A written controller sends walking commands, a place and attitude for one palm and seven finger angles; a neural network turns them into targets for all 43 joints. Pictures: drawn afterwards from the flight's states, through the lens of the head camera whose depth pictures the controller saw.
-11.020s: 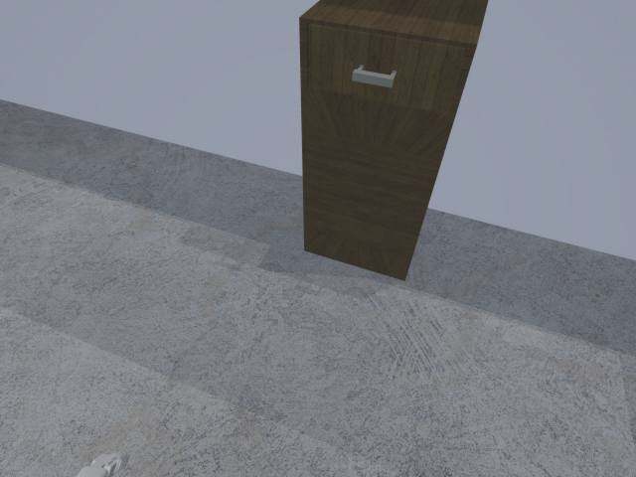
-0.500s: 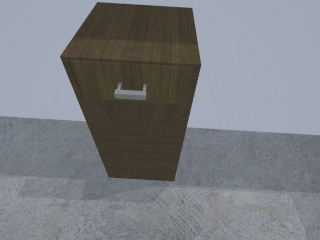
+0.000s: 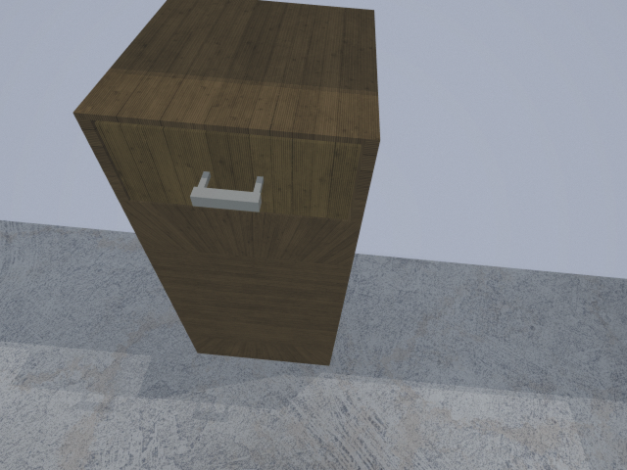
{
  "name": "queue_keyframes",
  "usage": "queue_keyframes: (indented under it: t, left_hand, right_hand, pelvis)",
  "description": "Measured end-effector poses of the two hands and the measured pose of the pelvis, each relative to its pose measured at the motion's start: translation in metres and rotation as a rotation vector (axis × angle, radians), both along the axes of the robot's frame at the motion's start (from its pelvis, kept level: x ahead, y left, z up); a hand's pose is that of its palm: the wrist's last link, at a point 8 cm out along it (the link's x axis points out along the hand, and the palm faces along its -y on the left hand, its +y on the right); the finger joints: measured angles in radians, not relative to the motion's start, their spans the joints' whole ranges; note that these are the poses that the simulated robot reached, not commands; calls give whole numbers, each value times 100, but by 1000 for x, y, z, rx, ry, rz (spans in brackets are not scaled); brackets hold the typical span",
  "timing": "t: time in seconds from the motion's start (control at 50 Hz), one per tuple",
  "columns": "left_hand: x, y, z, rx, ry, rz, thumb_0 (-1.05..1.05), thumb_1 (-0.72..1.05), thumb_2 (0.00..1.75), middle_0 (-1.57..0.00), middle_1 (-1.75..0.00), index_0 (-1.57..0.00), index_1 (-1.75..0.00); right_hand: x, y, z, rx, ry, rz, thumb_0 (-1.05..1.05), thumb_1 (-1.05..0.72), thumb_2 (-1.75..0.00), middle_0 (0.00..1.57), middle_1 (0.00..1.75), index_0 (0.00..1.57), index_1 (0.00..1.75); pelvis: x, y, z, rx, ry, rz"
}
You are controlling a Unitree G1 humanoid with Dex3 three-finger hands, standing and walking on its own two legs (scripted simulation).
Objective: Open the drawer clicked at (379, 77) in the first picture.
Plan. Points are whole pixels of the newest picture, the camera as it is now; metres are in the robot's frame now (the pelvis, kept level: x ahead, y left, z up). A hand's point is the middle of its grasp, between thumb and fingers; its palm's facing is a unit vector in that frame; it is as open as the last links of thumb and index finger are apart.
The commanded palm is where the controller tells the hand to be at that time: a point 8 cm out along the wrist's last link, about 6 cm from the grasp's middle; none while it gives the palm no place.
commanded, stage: come to a stop and stand still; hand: left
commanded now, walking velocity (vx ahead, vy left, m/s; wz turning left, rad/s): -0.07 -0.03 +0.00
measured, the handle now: (229, 189) +0.49 +0.18 +0.05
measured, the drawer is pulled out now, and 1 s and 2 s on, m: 0.00 0.00 0.00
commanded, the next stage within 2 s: look again from close up in 0.84 s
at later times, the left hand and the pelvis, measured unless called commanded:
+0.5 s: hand out of the picture -0.03 +0.16 -0.17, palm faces +0.04 -0.97 -0.23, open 7.4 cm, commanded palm none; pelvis -0.06 -0.02 +0.00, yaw +1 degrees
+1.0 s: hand out of the picture -0.11 +0.14 -0.17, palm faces +0.05 -0.98 -0.17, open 7.4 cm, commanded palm none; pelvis -0.09 -0.03 +0.01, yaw +1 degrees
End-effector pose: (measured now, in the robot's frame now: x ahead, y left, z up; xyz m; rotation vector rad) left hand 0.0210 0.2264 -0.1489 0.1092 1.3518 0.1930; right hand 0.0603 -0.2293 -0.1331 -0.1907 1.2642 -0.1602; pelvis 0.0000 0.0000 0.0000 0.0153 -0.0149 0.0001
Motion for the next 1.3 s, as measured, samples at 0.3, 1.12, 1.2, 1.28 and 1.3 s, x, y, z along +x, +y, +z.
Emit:
queue_keyframes:
  t: [0.3, 1.12, 1.2, 1.28, 1.3]
  left_hand:
    - [-39, -13, 13, 79, -82, -63, 1, 91, 90, -20, -30, -20, -30]
    - [-145, -47, 7, -43, 62, -7, 1, 91, 90, -20, -30, -19, -30]
    - [-148, -49, 7, -47, 68, -1, 1, 91, 90, -20, -30, -19, -30]
    - [-150, -50, 6, -48, 76, 5, 1, 91, 90, -20, -30, -19, -30]
    - [-150, -50, 6, -49, 79, 6, 1, 91, 90, -20, -30, -19, -30]
  right_hand:
    - [-10, -12, -16, 91, -144, 10, 1, -91, -90, 20, 30, 20, 30]
    - [-152, -11, -7, 70, 94, -33, 1, -91, -90, 20, 30, 20, 30]
    - [-152, -14, -7, 65, 97, -32, 1, -91, -90, 20, 30, 20, 30]
    - [-152, -15, -7, 63, 100, -31, 1, -91, -90, 20, 30, 20, 30]
    - [-152, -15, -7, 63, 101, -32, 1, -91, -90, 20, 30, 20, 30]
  pelvis:
    - [-43, -17, -11, -13, -24, 3]
    - [-89, -28, 6, -25, -19, 16]
    - [-89, -29, 5, -22, -18, 18]
    - [-88, -30, 5, -23, -18, 21]
    - [-88, -30, 5, -24, -18, 21]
